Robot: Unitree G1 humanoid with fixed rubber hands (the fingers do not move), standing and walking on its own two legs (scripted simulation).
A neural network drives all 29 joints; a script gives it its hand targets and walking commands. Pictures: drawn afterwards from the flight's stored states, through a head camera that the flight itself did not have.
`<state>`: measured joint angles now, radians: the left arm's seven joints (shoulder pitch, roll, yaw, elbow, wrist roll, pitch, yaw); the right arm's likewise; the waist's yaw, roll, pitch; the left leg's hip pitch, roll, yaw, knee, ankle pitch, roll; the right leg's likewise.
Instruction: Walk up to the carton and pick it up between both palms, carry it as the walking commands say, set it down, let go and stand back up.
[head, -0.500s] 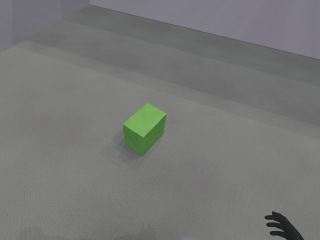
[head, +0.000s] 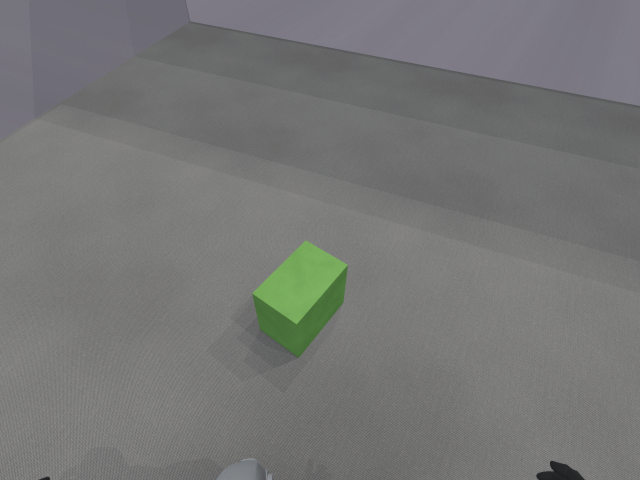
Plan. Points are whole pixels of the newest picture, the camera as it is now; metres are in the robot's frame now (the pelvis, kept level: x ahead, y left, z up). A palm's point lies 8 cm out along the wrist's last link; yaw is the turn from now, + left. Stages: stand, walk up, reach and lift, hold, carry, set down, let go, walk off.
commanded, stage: walk up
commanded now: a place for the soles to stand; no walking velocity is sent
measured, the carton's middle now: (302, 298) +0.75 +0.06 -0.65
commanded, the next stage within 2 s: none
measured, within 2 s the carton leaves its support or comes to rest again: neither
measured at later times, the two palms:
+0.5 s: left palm (94, 364) +0.28 +0.33 -0.07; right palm (573, 428) +0.21 -0.34 -0.09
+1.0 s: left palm (120, 343) +0.33 +0.32 -0.11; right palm (518, 319) +0.36 -0.31 -0.07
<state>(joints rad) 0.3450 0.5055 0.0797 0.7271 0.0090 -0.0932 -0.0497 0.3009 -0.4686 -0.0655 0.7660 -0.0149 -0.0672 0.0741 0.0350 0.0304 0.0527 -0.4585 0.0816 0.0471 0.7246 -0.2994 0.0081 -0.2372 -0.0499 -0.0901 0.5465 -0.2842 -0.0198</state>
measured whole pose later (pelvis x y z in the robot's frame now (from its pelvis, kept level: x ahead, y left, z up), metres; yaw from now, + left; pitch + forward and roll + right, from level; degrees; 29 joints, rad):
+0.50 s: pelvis +0.16 -0.01 -0.01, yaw -1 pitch -2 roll +0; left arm 0.26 0.48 0.07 0.75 0.00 -0.08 -0.03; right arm 0.35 -0.48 -0.05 0.76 0.00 -0.06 0.02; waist -0.02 0.02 0.06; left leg -0.39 0.04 0.01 0.99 -0.48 0.02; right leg -0.37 -0.03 -0.06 0.64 -0.24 -0.03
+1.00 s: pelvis +0.22 +0.01 +0.00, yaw -2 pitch -2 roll -1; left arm 0.11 0.42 -0.01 0.99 -0.01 -0.03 0.00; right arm 0.03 -0.42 -0.01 0.97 0.01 -0.04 0.00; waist 0.02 -0.01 0.05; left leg -0.27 0.05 0.06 0.56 -0.26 0.00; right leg -0.22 -0.02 -0.01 0.53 -0.28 0.02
